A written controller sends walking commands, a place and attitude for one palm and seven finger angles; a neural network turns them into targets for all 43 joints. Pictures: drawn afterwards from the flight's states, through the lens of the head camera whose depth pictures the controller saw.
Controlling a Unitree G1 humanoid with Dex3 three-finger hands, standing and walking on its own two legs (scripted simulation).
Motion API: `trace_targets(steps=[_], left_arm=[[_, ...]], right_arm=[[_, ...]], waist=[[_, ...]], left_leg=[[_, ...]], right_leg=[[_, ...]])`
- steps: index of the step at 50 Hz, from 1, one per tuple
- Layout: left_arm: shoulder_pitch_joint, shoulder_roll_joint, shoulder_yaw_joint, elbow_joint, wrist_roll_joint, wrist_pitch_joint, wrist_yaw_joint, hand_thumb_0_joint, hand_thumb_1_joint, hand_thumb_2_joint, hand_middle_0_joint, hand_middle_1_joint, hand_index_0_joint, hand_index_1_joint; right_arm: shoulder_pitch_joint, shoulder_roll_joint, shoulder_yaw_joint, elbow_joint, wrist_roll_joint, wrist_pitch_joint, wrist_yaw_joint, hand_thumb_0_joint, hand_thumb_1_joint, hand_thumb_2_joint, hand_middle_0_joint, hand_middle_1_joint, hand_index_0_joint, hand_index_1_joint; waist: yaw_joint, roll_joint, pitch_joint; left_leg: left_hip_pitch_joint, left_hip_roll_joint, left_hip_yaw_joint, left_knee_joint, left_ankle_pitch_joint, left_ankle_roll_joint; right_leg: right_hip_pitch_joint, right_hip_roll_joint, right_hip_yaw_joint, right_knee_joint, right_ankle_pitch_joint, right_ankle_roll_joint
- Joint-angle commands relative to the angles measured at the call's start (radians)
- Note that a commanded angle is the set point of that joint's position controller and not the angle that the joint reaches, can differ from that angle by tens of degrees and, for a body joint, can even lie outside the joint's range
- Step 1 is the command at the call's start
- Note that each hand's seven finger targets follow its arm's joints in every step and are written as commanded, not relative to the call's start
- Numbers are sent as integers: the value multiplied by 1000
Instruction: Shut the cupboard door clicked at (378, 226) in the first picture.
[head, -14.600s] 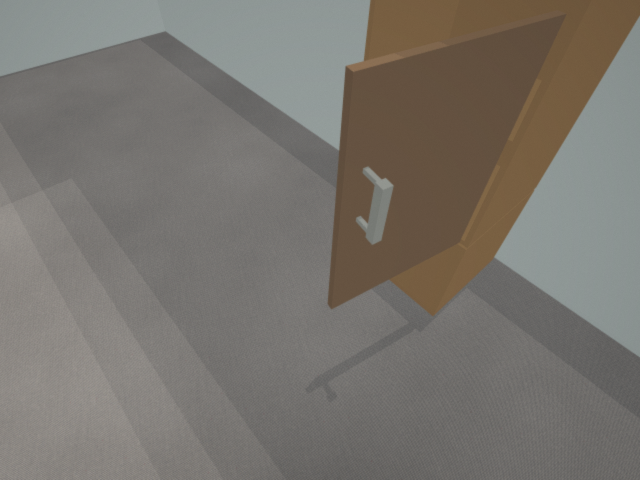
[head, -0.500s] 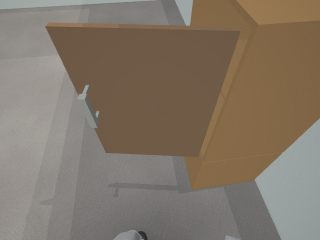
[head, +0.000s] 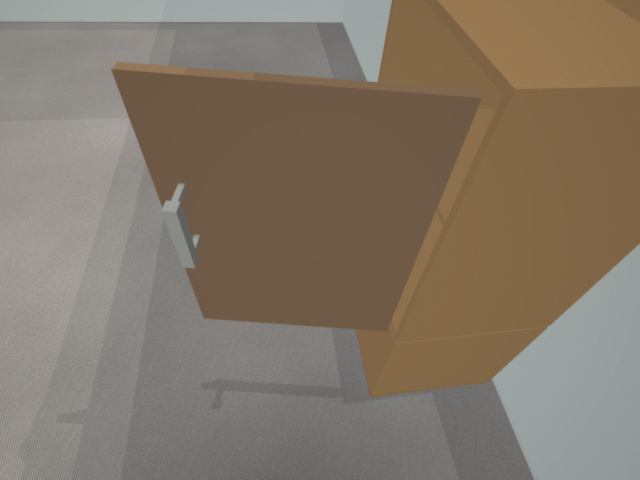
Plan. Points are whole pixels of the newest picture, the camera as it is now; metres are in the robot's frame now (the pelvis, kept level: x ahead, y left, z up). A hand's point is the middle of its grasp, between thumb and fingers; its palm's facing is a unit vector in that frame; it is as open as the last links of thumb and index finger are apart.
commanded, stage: come to a stop and stand still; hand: left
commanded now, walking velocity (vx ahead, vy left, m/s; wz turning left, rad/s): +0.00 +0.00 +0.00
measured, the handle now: (185, 227) +0.46 +0.24 +0.01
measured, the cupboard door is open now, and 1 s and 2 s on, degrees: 79 79 79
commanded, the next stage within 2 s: look again from close up in 0.10 s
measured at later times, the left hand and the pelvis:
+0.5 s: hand out of the picture +0.01 +0.21 -0.18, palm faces +0.01 -0.97 -0.23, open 7.4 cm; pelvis -0.01 +0.02 -0.01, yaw +0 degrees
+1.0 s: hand out of the picture +0.12 +0.23 -0.04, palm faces +0.24 -0.96 -0.16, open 7.2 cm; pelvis -0.06 +0.03 -0.02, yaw +3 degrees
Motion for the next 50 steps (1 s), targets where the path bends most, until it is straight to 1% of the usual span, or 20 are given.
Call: trace_targets(steps=[1, 9, 10, 11, 12, 16, 20, 24, 25, 33, 41, 42, 43, 44, 45, 46, 47, 48, 49, 50], left_arm=[[93, 77, 12, -11, -1, -14, 9, 0, 900, 900, -200, -300, -200, -300], [105, 72, 6, -1, 1, -13, 9, 0, 900, 900, -200, -300, -200, -300], [46, 257, -12, -93, 12, -33, 15, 0, 900, 900, -200, -300, -200, -300], [63, 216, 17, -104, 10, -33, 18, 0, 900, 900, -200, -300, -200, -300], [87, 163, 14, -88, 10, -37, 21, 0, 900, 900, -200, -300, -200, -300], [79, 145, 6, -100, 6, -35, 21, 0, 900, 900, -200, -300, -200, -300], [90, 145, 6, -129, 11, -31, 24, 0, 900, 900, -200, -300, -200, -300], [71, 176, 15, -136, 11, -21, 23, 0, 900, 900, -200, -300, -200, -300], [87, 166, 7, -140, 13, -20, 23, 0, 900, 900, -200, -300, -200, -300], [52, 194, 11, -151, 14, -14, 14, 0, 900, 900, -200, -300, -200, -300], [75, 188, 5, -136, 16, -15, 9, 0, 900, 900, -200, -300, -200, -300], [134, 150, -4, -113, 23, -25, 41, 0, 900, 900, -200, -300, -200, -300], [-797, 773, 457, -1836, -95, -270, 54, 0, 900, 900, -200, -300, -200, -300], [-25, 219, 31, -1493, -127, -206, 37, 0, 900, 900, -218, -320, -218, -320], [2, 226, 64, -1483, -168, -166, 83, 0, 900, 900, -237, -340, -237, -340], [252, -64, -112, -1129, -146, -49, 72, 0, 900, 900, -255, -360, -255, -360], [32, 8, -83, -1335, -166, -90, 84, 0, 900, 900, -273, -380, -273, -380], [80, 33, -39, -1282, -159, -132, 76, 0, 900, 900, -292, -400, -292, -400], [82, 52, -1, -1161, -159, -185, 59, 0, 900, 900, -310, -420, -310, -420], [208, 80, 71, -1010, -164, -235, 22, 0, 900, 900, -328, -440, -328, -440]], right_arm=[[44, -110, -24, -33, 1, -19, -1, 0, -900, -900, 200, 300, 200, 300], [45, -109, -21, -15, -1, -17, 2, 0, -900, -900, 200, 300, 200, 300], [-16, -231, -34, -135, -16, -30, 19, 0, -900, -900, 200, 300, 200, 300], [-12, -235, -67, -138, -15, -48, 11, 0, -900, -900, 200, 300, 200, 300], [-26, -188, -63, -132, -11, -47, 7, 0, -900, -900, 200, 300, 200, 300], [-15, -137, -50, -158, -13, -27, 16, 0, -900, -900, 200, 300, 200, 300], [-12, -161, -50, -159, -11, -32, 15, 0, -900, -900, 200, 300, 200, 300], [-58, -197, -58, -173, -7, -25, 14, 0, -900, -900, 200, 300, 200, 300], [-55, -192, -51, -172, -7, -26, 16, 0, -900, -900, 200, 300, 200, 300], [-101, -222, -57, -185, -7, -12, 27, 0, -900, -900, 200, 300, 200, 300], [-103, -231, -55, -167, -3, -13, 31, 0, -900, -900, 200, 300, 200, 300], [-81, -226, -43, -213, 2, -15, 28, 0, -900, -900, 200, 300, 200, 300], [-48, -381, -84, -517, 23, -184, -51, 0, -900, -900, 200, 300, 200, 300], [-96, -229, -11, -506, 69, -278, -68, 0, -900, -900, 200, 300, 200, 300], [-97, -263, 0, -468, 67, -323, -74, 0, -900, -900, 200, 300, 200, 300], [-89, -208, 4, -405, 70, -341, -42, 0, -900, -900, 200, 300, 200, 300], [-73, -260, -18, -486, 70, -353, -25, 0, -900, -900, 200, 300, 200, 300], [-105, -253, -22, -516, 60, -370, -24, 0, -900, -900, 200, 300, 200, 300], [-110, -259, -24, -512, 46, -383, -17, 0, -900, -900, 200, 300, 200, 300], [-94, -255, -40, -520, 46, -378, -6, 0, -900, -900, 200, 300, 200, 300]], waist=[[7, 37, -28], [3, 14, 20], [-22, 161, 110], [-7, 178, -1], [2, 144, -72], [-14, -52, -69], [-3, 33, -95], [-3, 85, -41], [5, 79, -56], [-4, 72, -16], [2, 82, -33], [3, 60, -78], [-136, 115, -361], [-3, 382, -582], [5, 337, -495], [-34, 259, -253], [-68, 220, -122], [-68, 190, -46], [-82, 74, 29], [-47, 6, 57]], left_leg=[[84, 93, -95, -86, 172, 19], [75, 86, -96, -127, 100, 14], [74, 43, -127, -90, 243, 27], [56, 101, -149, -43, 213, 38], [59, 98, -155, -18, 207, 47], [15, 54, -91, 68, 63, 24], [37, 83, -89, 68, 252, 39], [1, 90, -111, 31, 190, 46], [16, 96, -108, 32, 225, 50], [-31, 87, -136, -81, -120, 39], [-22, 98, -152, -134, -165, 40], [21, 94, -72, 25, -4, 6], [291, 52, -129, 48, 106, 17], [424, 103, -207, 11, 117, -34], [316, 100, -235, -96, -14, -88], [132, 91, -243, -148, -252, -63], [-10, 65, -236, -128, -393, -35], [-83, 33, -217, -56, -418, -24], [-189, 2, -192, 25, -418, -18], [-259, -24, -158, 103, -383, -24]], right_leg=[[-86, -89, 68, -100, 146, -25], [-114, -89, 65, -118, 103, -17], [-198, -52, 63, -66, 138, -46], [-167, -62, 67, -3, 53, -46], [-143, -70, 77, -15, 105, -55], [-167, -118, 121, -64, 111, -63], [-136, -84, 94, 14, 260, -49], [-165, -64, 86, 20, 161, -40], [-150, -61, 83, 18, 175, -36], [-195, -59, 91, -21, 0, -34], [-177, -61, 81, -37, 10, -27], [-159, -67, 82, -33, 80, -38], [-239, 1, -8, 144, 202, -49], [-329, 21, -58, 232, 41, -30], [-302, 54, -48, 243, -32, -33], [-423, 46, -46, 258, -60, -25], [-406, 43, -45, 234, -55, -31], [-450, 46, -51, 189, -67, -30], [-514, 46, -58, 172, -125, -27], [-570, 45, -53, 163, -193, -32]])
